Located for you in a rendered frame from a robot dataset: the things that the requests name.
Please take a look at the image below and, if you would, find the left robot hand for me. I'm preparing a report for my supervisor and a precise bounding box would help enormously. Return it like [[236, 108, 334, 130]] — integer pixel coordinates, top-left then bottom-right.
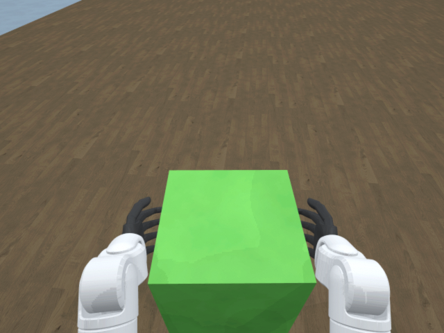
[[122, 197, 162, 255]]

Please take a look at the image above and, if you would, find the left robot forearm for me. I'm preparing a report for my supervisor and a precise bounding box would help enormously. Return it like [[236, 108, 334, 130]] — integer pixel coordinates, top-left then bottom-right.
[[78, 233, 148, 333]]

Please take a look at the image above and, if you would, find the carton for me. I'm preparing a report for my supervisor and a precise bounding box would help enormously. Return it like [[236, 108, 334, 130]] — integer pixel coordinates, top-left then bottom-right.
[[148, 170, 316, 333]]

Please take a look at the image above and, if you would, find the right robot hand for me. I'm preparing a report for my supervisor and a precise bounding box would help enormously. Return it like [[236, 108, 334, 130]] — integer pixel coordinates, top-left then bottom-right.
[[298, 198, 338, 259]]

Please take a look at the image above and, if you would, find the right robot forearm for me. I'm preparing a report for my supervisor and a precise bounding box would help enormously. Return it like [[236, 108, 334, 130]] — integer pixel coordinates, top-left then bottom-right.
[[314, 234, 391, 333]]

